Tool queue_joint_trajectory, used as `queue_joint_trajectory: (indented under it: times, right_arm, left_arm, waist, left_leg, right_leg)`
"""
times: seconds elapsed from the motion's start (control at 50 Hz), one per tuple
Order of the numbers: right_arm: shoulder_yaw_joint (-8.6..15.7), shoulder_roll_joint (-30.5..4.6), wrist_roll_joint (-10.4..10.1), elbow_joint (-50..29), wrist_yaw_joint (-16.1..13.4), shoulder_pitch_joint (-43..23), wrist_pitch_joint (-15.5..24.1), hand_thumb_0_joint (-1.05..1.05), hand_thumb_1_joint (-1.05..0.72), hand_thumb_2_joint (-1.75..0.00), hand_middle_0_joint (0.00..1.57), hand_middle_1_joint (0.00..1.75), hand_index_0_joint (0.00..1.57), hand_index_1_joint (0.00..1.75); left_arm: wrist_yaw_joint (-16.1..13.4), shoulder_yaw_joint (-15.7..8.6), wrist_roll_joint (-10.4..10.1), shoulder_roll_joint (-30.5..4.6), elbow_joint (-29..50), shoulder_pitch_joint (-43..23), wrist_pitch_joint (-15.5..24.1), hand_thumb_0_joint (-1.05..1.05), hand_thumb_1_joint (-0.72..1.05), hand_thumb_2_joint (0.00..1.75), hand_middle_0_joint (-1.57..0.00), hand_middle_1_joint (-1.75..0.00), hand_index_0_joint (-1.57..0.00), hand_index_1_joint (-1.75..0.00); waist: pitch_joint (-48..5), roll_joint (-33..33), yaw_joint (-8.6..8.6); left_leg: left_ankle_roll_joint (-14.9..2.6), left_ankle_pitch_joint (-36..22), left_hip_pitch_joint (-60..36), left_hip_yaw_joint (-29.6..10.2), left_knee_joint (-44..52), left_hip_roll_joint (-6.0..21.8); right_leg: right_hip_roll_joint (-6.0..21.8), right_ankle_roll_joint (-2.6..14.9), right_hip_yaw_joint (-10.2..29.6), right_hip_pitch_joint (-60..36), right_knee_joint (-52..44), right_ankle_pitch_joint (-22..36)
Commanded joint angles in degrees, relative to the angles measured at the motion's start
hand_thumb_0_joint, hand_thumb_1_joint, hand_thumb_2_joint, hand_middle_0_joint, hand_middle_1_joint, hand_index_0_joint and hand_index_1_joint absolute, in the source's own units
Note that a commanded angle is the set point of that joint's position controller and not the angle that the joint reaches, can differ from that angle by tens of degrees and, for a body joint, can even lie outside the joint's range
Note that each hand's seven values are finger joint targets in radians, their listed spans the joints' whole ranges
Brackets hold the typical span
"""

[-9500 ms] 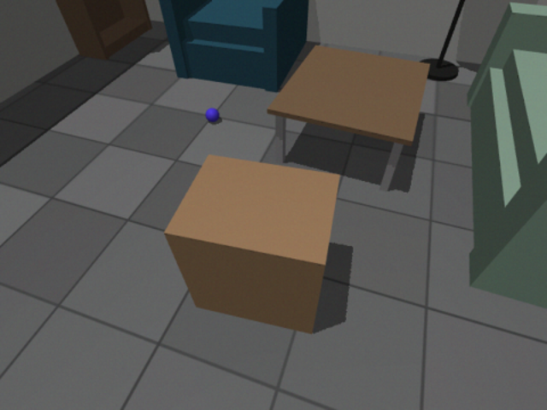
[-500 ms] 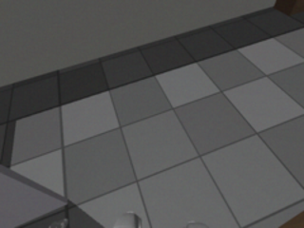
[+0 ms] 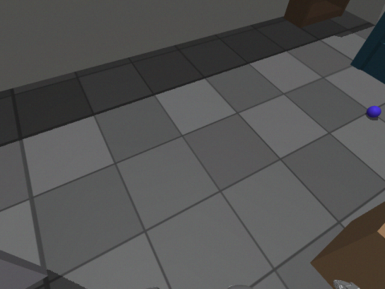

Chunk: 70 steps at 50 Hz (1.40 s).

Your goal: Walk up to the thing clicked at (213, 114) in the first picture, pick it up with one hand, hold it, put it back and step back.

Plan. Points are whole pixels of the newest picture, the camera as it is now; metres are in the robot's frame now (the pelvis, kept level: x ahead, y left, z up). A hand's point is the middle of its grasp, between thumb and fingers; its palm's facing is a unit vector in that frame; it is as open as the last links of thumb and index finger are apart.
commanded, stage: walk up
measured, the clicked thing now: (373, 111) +1.30 -1.36 -0.72
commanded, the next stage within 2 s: stand in 1.00 s
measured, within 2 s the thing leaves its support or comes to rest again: neither
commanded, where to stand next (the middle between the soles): +0.08 -0.01 m, yaw -2 degrees
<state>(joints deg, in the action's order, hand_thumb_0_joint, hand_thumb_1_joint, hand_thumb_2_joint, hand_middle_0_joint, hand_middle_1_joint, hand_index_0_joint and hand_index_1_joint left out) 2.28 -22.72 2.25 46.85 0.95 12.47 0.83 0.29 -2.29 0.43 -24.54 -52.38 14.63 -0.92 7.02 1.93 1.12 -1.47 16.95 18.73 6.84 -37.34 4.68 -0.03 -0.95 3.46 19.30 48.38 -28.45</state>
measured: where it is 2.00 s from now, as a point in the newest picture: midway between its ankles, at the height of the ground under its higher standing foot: outside the picture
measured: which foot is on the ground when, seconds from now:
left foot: down 0.00-1.00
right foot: up 0.00-0.04, down 0.06-1.00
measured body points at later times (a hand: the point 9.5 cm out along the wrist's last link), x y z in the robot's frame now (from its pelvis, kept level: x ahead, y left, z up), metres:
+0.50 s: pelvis +0.01 -0.01 +0.00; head +0.01 -0.01 +0.45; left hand +0.12 +0.29 -0.11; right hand +0.04 -0.32 -0.12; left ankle +0.03 +0.13 -0.72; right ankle -0.01 -0.14 -0.73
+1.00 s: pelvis +0.02 -0.01 +0.01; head +0.03 -0.02 +0.46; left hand +0.14 +0.28 -0.11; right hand +0.08 -0.33 -0.12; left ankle +0.03 +0.13 -0.72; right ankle -0.01 -0.14 -0.72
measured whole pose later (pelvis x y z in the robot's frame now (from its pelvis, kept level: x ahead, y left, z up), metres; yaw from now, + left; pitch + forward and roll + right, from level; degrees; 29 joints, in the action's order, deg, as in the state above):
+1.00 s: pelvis +0.02 -0.01 +0.01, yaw -5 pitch -3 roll +0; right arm 0.8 -21.4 0.4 62.5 0.9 4.9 0.7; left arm 0.4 -0.7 -0.2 -20.4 -63.5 4.9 0.7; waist 3.7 -0.9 0.6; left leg 2.3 14.7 9.1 3.1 -27.0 3.8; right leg -0.6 -0.2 4.1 8.3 28.7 -17.4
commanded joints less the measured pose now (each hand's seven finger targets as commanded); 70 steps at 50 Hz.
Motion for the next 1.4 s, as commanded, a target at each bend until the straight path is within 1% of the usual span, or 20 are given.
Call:
queue_joint_trajectory:
  times: [0.0, 0.04, 0.06, 0.08, 0.1, 0.12, 0.16, 0.26, 0.3, 0.34, 0.36, 0.42, 0.46, 0.58, 0.74, 0.96, 1.0, 1.12, 1.28, 1.38]
  right_arm:
    - [4.34, -15.71, -0.30, -3.15, -0.43, -1.82, -0.30, 0.00, -0.90, -0.90, 0.20, 0.30, 0.20, 0.30]
    - [2.56, -11.34, -1.22, -3.31, -0.11, -3.90, -0.67, 0.00, -0.90, -0.90, 0.20, 0.30, 0.20, 0.30]
    - [1.39, -7.95, -1.85, -3.59, -0.11, -2.90, -0.61, 0.00, -0.90, -0.90, 0.20, 0.30, 0.20, 0.30]
    - [0.91, -7.19, -2.07, -4.00, -0.24, -4.37, -0.78, 0.00, -0.90, -0.90, 0.20, 0.30, 0.20, 0.30]
    - [2.39, -11.39, -1.79, -2.78, -0.87, -5.57, -0.92, 0.00, -0.90, -0.90, 0.20, 0.30, 0.20, 0.30]
    - [2.94, -12.61, -1.57, -1.11, -0.76, -3.59, -0.65, 0.00, -0.90, -0.90, 0.20, 0.30, 0.20, 0.30]
    - [2.44, -11.63, -1.99, 0.96, -0.30, -3.29, -0.15, 0.00, -0.90, -0.90, 0.20, 0.30, 0.20, 0.30]
    - [1.85, -10.11, -1.89, 5.01, -0.54, 0.71, 0.96, 0.00, -0.90, -0.90, 0.20, 0.30, 0.20, 0.30]
    - [2.70, -12.44, -1.18, 6.69, -1.12, 1.91, 1.91, 0.00, -0.90, -0.90, 0.20, 0.30, 0.20, 0.30]
    - [2.90, -15.99, -1.35, 5.95, -1.02, -2.63, 2.35, 0.00, -0.90, -0.90, 0.20, 0.30, 0.20, 0.30]
    - [2.91, -16.26, -1.52, 5.86, -0.70, -5.07, 2.00, 0.00, -0.90, -0.90, 0.20, 0.30, 0.20, 0.30]
    - [1.25, -11.85, -1.56, 5.92, -0.52, -6.89, 1.61, 0.00, -0.90, -0.90, 0.20, 0.30, 0.20, 0.30]
    - [0.90, -10.82, -1.56, 7.20, -0.52, -5.54, 1.81, 0.00, -0.90, -0.90, 0.20, 0.30, 0.20, 0.30]
    - [1.28, -11.70, -2.09, 9.57, -0.98, -5.63, 2.45, 0.00, -0.90, -0.90, 0.20, 0.30, 0.20, 0.30]
    - [1.40, -11.68, -2.15, 11.06, -1.27, -8.01, 1.40, 0.00, -0.90, -0.90, 0.20, 0.30, 0.20, 0.30]
    - [1.18, -11.16, -1.98, 12.55, -1.05, -10.04, 1.06, 0.00, -0.90, -0.90, 0.20, 0.30, 0.20, 0.30]
    - [0.80, -10.57, -2.15, 12.67, -1.27, -11.79, 0.71, 0.00, -0.90, -0.90, 0.20, 0.30, 0.20, 0.30]
    - [0.71, -10.09, -2.15, 14.35, -1.31, -11.71, 0.70, 0.00, -0.90, -0.90, 0.20, 0.30, 0.20, 0.30]
    - [0.61, -9.44, -1.77, 15.40, -1.05, -11.96, 0.64, 0.00, -0.90, -0.90, 0.20, 0.30, 0.20, 0.30]
    - [0.83, -9.46, -1.70, 15.47, -0.98, -11.78, 0.70, 0.00, -0.90, -0.90, 0.20, 0.30, 0.20, 0.30]
  left_arm:
    - [-1.38, -2.39, 0.41, -7.95, 2.01, 4.37, 3.34, 0.00, 0.90, 0.90, -0.20, -0.30, -0.20, -0.30]
    - [-1.92, -3.06, 0.73, -8.70, -0.18, 7.10, 4.20, 0.00, 0.90, 0.90, -0.20, -0.30, -0.20, -0.30]
    - [-2.22, -3.86, 1.32, -11.97, 0.42, 5.76, 4.69, 0.00, 0.90, 0.90, -0.20, -0.30, -0.20, -0.30]
    - [-2.25, -4.10, 1.56, -15.11, 2.18, 1.22, 5.01, 0.00, 0.90, 0.90, -0.20, -0.30, -0.20, -0.30]
    - [-1.97, -4.33, 1.58, -18.01, 2.79, -1.11, 4.53, 0.00, 0.90, 0.90, -0.20, -0.30, -0.20, -0.30]
    - [-1.66, -4.18, 1.21, -16.13, 3.19, -2.45, 4.24, 0.00, 0.90, 0.90, -0.20, -0.30, -0.20, -0.30]
    - [-1.60, -3.20, 0.80, -12.50, 3.32, -4.07, 4.51, 0.00, 0.90, 0.90, -0.20, -0.30, -0.20, -0.30]
    - [-0.92, -2.55, 0.48, -11.89, 3.32, -6.99, 3.71, 0.00, 0.90, 0.90, -0.20, -0.30, -0.20, -0.30]
    - [-0.78, -1.60, -0.27, -8.32, 3.43, -7.94, 3.31, 0.00, 0.90, 0.90, -0.20, -0.30, -0.20, -0.30]
    - [-0.90, -1.43, -0.91, -7.63, 1.15, -4.62, 2.95, 0.00, 0.90, 0.90, -0.20, -0.30, -0.20, -0.30]
    - [-1.11, -1.80, -0.28, -8.67, -0.47, -3.23, 2.97, 0.00, 0.90, 0.90, -0.20, -0.30, -0.20, -0.30]
    - [-0.71, -1.90, 0.26, -9.59, -1.44, -4.68, 3.76, 0.00, 0.90, 0.90, -0.20, -0.30, -0.20, -0.30]
    - [-0.76, -2.18, 0.16, -11.50, -1.42, -6.72, 4.06, 0.00, 0.90, 0.90, -0.20, -0.30, -0.20, -0.30]
    - [-1.02, -1.23, -0.61, -9.39, -3.65, -8.72, 3.74, 0.00, 0.90, 0.90, -0.20, -0.30, -0.20, -0.30]
    - [-0.95, -0.83, -0.50, -8.97, -5.66, -11.47, 3.11, 0.00, 0.90, 0.90, -0.20, -0.30, -0.20, -0.30]
    - [-1.00, -0.82, -0.39, -9.00, -7.28, -12.88, 2.94, 0.00, 0.90, 0.90, -0.20, -0.30, -0.20, -0.30]
    - [-0.92, -0.16, -0.54, -8.07, -7.71, -13.95, 2.87, 0.00, 0.90, 0.90, -0.20, -0.30, -0.20, -0.30]
    - [-1.04, -0.10, -0.42, -8.16, -8.80, -13.68, 2.75, 0.00, 0.90, 0.90, -0.20, -0.30, -0.20, -0.30]
    - [-0.88, -0.24, -0.25, -8.31, -9.57, -14.02, 2.71, 0.00, 0.90, 0.90, -0.20, -0.30, -0.20, -0.30]
    - [-0.87, -0.28, -0.17, -8.20, -9.48, -13.55, 2.87, 0.00, 0.90, 0.90, -0.20, -0.30, -0.20, -0.30]
  waist:
    - [-8.70, -13.25, -0.83]
    - [-9.21, -6.50, -3.43]
    - [-8.00, 3.58, -2.60]
    - [-4.72, 7.34, -1.85]
    - [-2.22, 7.64, -2.37]
    - [-0.56, 7.23, -1.15]
    - [-1.03, 6.88, -0.79]
    - [-5.71, 8.90, 0.75]
    - [-8.26, 2.47, 1.37]
    - [-8.35, -4.84, -1.99]
    - [-6.61, -5.89, -2.87]
    - [-4.05, -5.07, -2.66]
    - [-4.84, -3.56, -1.11]
    - [-9.61, -3.44, -1.25]
    - [-9.23, -2.57, -0.42]
    - [-8.21, -0.08, -0.39]
    - [-8.16, -1.49, -0.30]
    - [-11.50, -1.11, -0.25]
    - [-8.89, -0.91, -0.45]
    - [-9.66, -2.05, -0.32]
  left_leg:
    - [-10.25, -7.02, -6.96, -13.16, 9.21, 11.64]
    - [-5.67, -8.84, -1.41, -8.66, 0.44, 8.51]
    - [-2.12, -3.51, 4.69, -6.12, -6.98, 4.42]
    - [0.82, 11.43, 11.91, -4.31, -7.60, -1.10]
    - [0.57, 17.85, 7.25, -7.74, -12.81, 0.11]
    - [0.38, 17.09, 4.48, -8.56, -12.55, 0.80]
    - [0.03, 11.03, 5.05, -8.36, -6.88, 0.47]
    - [0.63, -0.40, -8.89, -3.96, 8.03, -3.27]
    - [-0.88, -7.62, -14.29, -10.71, 13.58, 1.80]
    - [-7.79, 1.58, -8.79, -24.58, 18.59, 12.28]
    - [-8.79, 6.47, -3.64, -23.52, 18.34, 12.63]
    - [-2.22, 2.77, 0.96, -12.10, 13.26, 3.09]
    - [-0.38, -0.79, -0.47, -7.82, 8.78, -0.05]
    - [-2.32, -19.89, -10.45, -9.90, 10.82, 3.81]
    - [-1.98, -11.66, -11.28, -8.14, 11.79, 3.07]
    - [-1.26, -12.65, -14.71, -6.53, 13.45, 2.76]
    - [0.42, -19.40, -15.20, -8.29, 16.31, 3.84]
    - [1.12, -20.96, -18.19, -8.00, 18.36, 4.03]
    - [1.35, -12.41, -16.90, -8.44, 21.28, 3.82]
    - [1.13, -14.04, -17.35, -8.41, 21.06, 4.07]
  right_leg:
    - [-1.24, 1.15, -5.49, -3.94, -15.92, 5.31]
    - [-0.54, 2.41, -2.12, -13.04, -26.19, 14.94]
    - [7.19, 5.12, 13.07, -14.09, -29.33, 14.60]
    - [15.80, 10.66, 25.96, -11.61, -31.01, 11.01]
    - [19.77, 16.02, 28.33, -2.44, -30.27, 7.98]
    - [18.40, 15.95, 25.25, 1.02, -29.44, 6.44]
    - [12.41, 11.34, 15.72, -4.41, -28.32, 11.56]
    - [7.93, 8.12, 8.36, -0.35, -23.08, 18.00]
    - [4.97, 4.64, 4.15, 1.83, -16.80, 20.79]
    - [-0.46, 2.51, -0.87, -0.74, -11.76, 5.93]
    - [0.35, 2.94, -1.35, -5.17, -12.35, 2.44]
    - [3.32, 5.01, 5.94, -9.12, -22.55, 12.41]
    - [6.83, 6.76, 10.29, -8.57, -24.40, 15.64]
    - [3.75, 3.91, 3.04, -8.98, -19.99, 30.10]
    - [4.16, 4.35, 4.23, -8.43, -22.09, 26.08]
    - [4.65, 3.71, 4.94, -7.92, -25.64, 27.56]
    - [5.97, 2.55, 5.09, -9.59, -27.55, 34.30]
    - [6.17, 2.18, 4.11, -12.91, -29.14, 35.90]
    - [6.11, 1.67, 4.36, -10.65, -32.56, 26.02]
    - [6.34, 1.69, 4.14, -11.25, -32.37, 27.85]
